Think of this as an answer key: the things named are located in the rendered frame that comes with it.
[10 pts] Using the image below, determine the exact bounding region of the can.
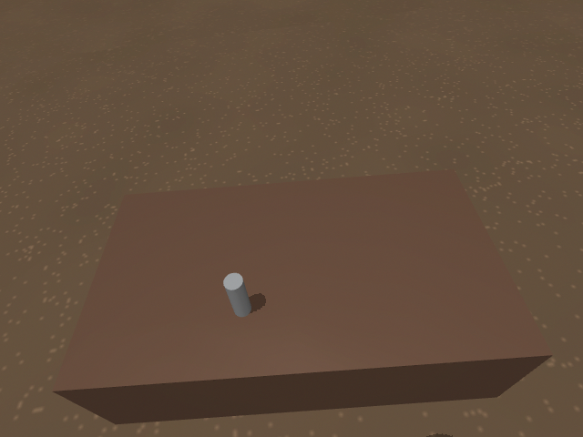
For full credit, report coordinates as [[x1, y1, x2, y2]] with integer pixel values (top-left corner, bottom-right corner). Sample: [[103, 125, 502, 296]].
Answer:
[[223, 273, 251, 317]]

